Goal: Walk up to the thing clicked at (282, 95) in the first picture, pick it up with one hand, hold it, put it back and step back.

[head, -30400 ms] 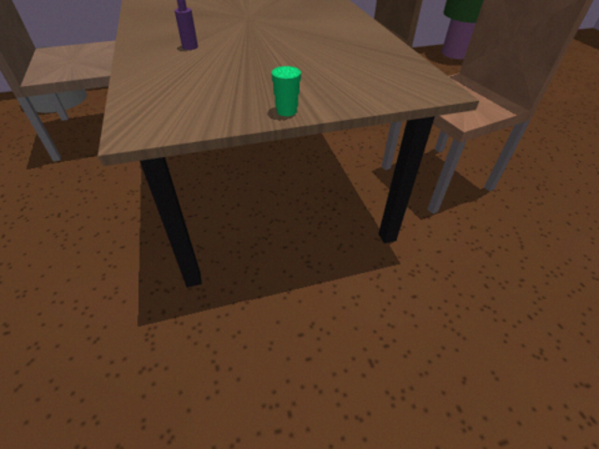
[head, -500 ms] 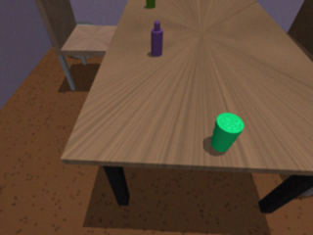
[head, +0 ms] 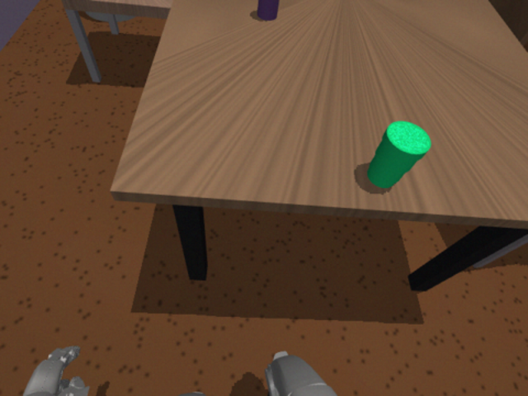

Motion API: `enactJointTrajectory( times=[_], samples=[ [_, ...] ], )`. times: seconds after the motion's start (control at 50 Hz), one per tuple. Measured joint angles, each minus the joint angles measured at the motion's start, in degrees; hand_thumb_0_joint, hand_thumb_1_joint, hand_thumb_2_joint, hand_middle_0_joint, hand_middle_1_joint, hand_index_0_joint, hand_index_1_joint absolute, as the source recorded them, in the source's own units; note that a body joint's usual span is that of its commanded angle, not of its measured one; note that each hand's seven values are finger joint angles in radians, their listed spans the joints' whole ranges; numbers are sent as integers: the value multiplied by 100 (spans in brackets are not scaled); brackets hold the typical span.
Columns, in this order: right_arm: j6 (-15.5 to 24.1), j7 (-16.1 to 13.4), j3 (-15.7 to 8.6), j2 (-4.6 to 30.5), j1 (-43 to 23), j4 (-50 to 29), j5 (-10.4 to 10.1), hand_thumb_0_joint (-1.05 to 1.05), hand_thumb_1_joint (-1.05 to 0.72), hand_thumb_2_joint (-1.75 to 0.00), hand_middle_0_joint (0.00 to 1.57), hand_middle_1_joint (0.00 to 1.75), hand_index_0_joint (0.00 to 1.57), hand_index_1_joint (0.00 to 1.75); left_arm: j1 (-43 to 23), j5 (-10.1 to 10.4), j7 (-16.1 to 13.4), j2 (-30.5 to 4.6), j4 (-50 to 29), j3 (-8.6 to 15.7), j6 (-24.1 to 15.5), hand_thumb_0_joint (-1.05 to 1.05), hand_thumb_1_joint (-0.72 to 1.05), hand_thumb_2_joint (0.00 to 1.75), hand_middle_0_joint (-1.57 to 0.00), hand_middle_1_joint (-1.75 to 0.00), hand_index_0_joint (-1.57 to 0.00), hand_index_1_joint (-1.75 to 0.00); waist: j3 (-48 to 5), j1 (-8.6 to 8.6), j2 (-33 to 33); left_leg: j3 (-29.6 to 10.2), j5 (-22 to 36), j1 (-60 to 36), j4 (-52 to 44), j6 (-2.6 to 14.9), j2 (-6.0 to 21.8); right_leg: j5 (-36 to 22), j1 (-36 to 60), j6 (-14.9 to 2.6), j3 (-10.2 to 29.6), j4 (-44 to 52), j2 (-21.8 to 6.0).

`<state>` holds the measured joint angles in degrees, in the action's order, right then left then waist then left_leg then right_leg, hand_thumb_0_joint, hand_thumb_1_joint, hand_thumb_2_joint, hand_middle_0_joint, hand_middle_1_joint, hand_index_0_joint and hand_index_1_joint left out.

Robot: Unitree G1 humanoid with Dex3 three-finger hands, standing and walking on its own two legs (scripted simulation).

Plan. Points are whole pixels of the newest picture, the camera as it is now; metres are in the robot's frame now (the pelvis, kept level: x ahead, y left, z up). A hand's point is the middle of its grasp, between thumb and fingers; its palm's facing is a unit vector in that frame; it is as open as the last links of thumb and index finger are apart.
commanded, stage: step back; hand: right
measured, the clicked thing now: (393, 158) +0.51 -0.25 +0.02
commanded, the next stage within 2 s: none
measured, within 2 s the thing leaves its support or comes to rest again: neither
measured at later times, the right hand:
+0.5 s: hand out of the picture +0.01 -0.28 -0.14, palm faces +0.03 +0.93 -0.37, open 7.4 cm
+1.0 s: hand out of the picture -0.11 -0.29 -0.12, palm faces +0.02 +0.89 -0.45, open 7.4 cm
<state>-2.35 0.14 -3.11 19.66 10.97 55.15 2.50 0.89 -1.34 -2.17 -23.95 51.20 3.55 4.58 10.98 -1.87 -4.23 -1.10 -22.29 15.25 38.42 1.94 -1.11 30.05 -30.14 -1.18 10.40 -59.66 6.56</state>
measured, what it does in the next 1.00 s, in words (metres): walks backwards: right foot, then left foot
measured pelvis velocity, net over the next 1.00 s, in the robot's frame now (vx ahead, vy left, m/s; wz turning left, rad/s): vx -0.22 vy -0.02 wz -0.10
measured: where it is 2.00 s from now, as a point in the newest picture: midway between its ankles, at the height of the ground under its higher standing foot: outside the picture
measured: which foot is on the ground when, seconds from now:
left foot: down 0.00-0.32, up 0.34-0.64, down 0.66-1.00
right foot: up 0.00-0.26, down 0.28-0.68, up 0.70-1.00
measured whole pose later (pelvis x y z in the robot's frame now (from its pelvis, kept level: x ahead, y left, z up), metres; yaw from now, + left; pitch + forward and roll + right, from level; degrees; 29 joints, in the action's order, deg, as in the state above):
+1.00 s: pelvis -0.22 -0.02 +0.00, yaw -5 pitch -1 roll -1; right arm -0.9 -1.0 -2.7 21.0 6.7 46.3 2.0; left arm 12.8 -1.6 -0.2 -24.0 48.0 5.4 4.7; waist 10.3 1.8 -3.0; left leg 0.1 -10.6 21.2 33.1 -0.5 3.4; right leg 28.6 -18.5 2.4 8.8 -55.4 3.3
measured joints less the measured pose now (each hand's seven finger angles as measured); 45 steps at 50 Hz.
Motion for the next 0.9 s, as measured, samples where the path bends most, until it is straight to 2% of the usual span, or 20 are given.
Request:
enactJointTrajectory(
  times=[0.04, 0.1, 0.18, 0.26, 0.32, 0.34, 0.38, 0.4, 0.46, 0.52, 0.6, 0.64, 0.66, 0.68, 0.7, 0.74, 0.76, 0.8, 0.86, 0.9],
  samples=[
    [-11, -51, 17, -31, 80, -21, 6, 0, -90, -90, 20, 30, 21, 30, 112, 33, 30, 57, -35, -20, -10, 0, 91, 90, -20, -30, -20, -30, -50, 16, 34, 41, 186, -29, -269, 15, 39, -173, -13, -1, -18, -453, 169],
    [14, -124, -12, -9, 54, -134, -44, 0, -90, -90, 20, 30, 21, 30, 325, 17, 79, 147, -112, -24, -41, 0, 90, 90, -20, -30, -20, -30, -15, 62, 114, 167, 347, -48, -473, 35, 78, -327, 207, 85, -92, -528, 170],
    [71, -179, -22, 34, -82, -368, -99, 0, -90, -90, 20, 30, 21, 30, 553, -9, 117, 199, -152, -8, -55, 0, 90, 90, -20, -30, -21, -30, 61, 80, 212, 336, 371, 17, -393, 40, 124, -299, 739, 195, -261, 413, -79],
    [58, -157, 14, 94, -216, -531, -146, 0, -90, -90, 20, 30, 21, 30, 667, -27, 149, 202, -176, 31, -114, 0, 90, 90, -20, -30, -21, -30, 39, 135, 271, 504, 229, 207, 10, -30, 159, -695, 1344, 89, -548, 1912, -387],
    [-25, -152, -1, 215, -362, -487, -226, 0, -90, -90, 20, 30, 21, 30, 642, -75, 155, 391, -111, 25, -178, 0, 90, 90, -20, -30, -21, -30, 89, 50, 731, 239, 172, 319, 368, -90, 389, -1058, 1597, -36, -827, 2319, -179],
    [-56, -162, 9, 196, -377, -469, -253, 0, -90, -90, 20, 30, 21, 30, 667, -71, 177, 400, -150, -1, -191, 0, 90, 90, -20, -30, -21, -30, 25, 65, 729, 71, -121, 423, 597, -92, 273, -1069, 1558, -72, -835, 2302, -205],
    [-102, -173, 42, 130, -423, -454, -265, 0, -90, -90, 20, 30, 21, 30, 703, -67, 204, 377, -258, -8, -215, 0, 90, 90, -20, -30, -21, -30, -52, 208, 547, -166, -873, 657, 1503, -149, -89, -1134, 1471, -128, -687, 2292, -349],
    [-101, -164, 61, 126, -434, -469, -275, 0, -90, -90, 20, 30, 20, 30, 710, -52, 201, 380, -311, -6, -217, 0, 90, 90, -21, -30, -21, -30, -74, 255, 485, -288, -1009, 752, 1918, -162, -234, -1212, 1454, -137, -633, 2367, -410],
    [-29, -164, 103, 201, -401, -542, -297, 0, -90, -90, 20, 30, 21, 30, 671, -38, 169, 418, -458, -5, -197, 0, 90, 90, -21, -30, -21, -30, -164, 290, 450, -613, -918, 915, 2571, -222, -459, -1472, 1348, -117, -622, 2617, -523],
    [34, -200, 118, 333, -340, -591, -293, 0, -90, -90, 20, 30, 21, 30, 599, -70, 151, 449, -636, -18, -189, 0, 90, 90, -21, -30, -21, -30, -191, 304, 517, -683, -745, 799, 2334, -321, -398, -1625, 1172, -84, -688, 2662, -539],
    [67, -219, 81, 414, -243, -583, -229, 0, -90, -90, 20, 30, 20, 30, 470, -91, 142, 426, -859, -30, -171, 0, 90, 90, -21, -30, -21, -30, -116, 252, 554, -395, -641, 405, 1088, -366, -135, -1680, 915, -27, -907, 2455, -576],
    [95, -192, 62, 401, -183, -566, -182, 0, -90, -90, 20, 30, 20, 30, 413, -70, 160, 363, -923, -34, -138, 0, 90, 90, -21, -30, -21, -30, -69, 214, 501, -214, -286, 132, 288, -308, -43, -1645, 756, 18, -1018, 2225, -616],
    [113, -180, 45, 348, -177, -532, -154, 0, -90, -90, 20, 30, 20, 30, 381, -55, 170, 303, -926, -26, -114, 0, 90, 90, -21, -30, -21, -30, -12, 213, 380, -141, 107, 24, -7, -225, -88, -1612, 683, 53, -1009, 2069, -682],
    [117, -166, 42, 241, -194, -488, -114, 0, -90, -90, 20, 30, 20, 30, 364, -42, 173, 223, -898, 0, -81, 0, 90, 90, -21, -30, -21, -30, 68, 270, 145, -21, 244, -42, -90, -161, -205, -1603, 641, 73, -885, 1945, -783],
    [119, -135, 60, 162, -170, -479, -68, 0, -90, -90, 20, 30, 20, 30, 393, -26, 172, 181, -845, 27, -44, 0, 90, 90, -21, -30, -21, -30, 73, 322, -2, 70, 285, -59, -119, -122, -248, -1368, 574, 36, -723, 1787, -755],
    [123, -57, 105, 115, -68, -509, -22, 0, -90, -90, 20, 30, 20, 30, 500, -36, 148, 196, -676, 61, 36, 0, 90, 90, -20, -30, -21, -30, -45, 223, 66, -31, 327, 43, -85, -75, -110, -365, 379, 30, -470, 915, -355],
    [127, -47, 111, 98, -25, -508, -6, 0, -90, -90, 20, 30, 21, 30, 550, -42, 146, 199, -595, 69, 70, 0, 90, 90, -20, -30, -21, -30, -97, 158, 137, -124, 391, 73, -134, -69, -20, -126, 304, 31, -385, 374, -149],
    [112, -59, 123, 50, 16, -493, 21, 0, -90, -90, 20, 30, 21, 30, 692, -2, 165, 160, -519, 104, 81, 0, 90, 90, -20, -30, -21, -30, -202, 173, 151, -151, 604, 80, -395, -95, 117, -95, 208, 25, -175, -491, 114],
    [120, -81, 104, 28, -35, -543, 1, 1, -90, -90, 20, 30, 21, 30, 920, 15, 195, 78, -490, 171, 34, 0, 90, 90, -20, -30, -21, -30, -272, 281, 94, -67, 893, 162, -696, -146, 238, -302, 280, 109, 39, -1076, 179],
    [137, -98, 74, 48, -122, -631, -28, 1, -90, -90, 20, 30, 21, 30, 1033, -4, 192, 42, -453, 201, 19, 0, 90, 90, -20, -30, -21, -30, -231, 314, 92, -35, 1017, 263, -739, -166, 298, -322, 494, 218, 72, -959, 85]
  ],
)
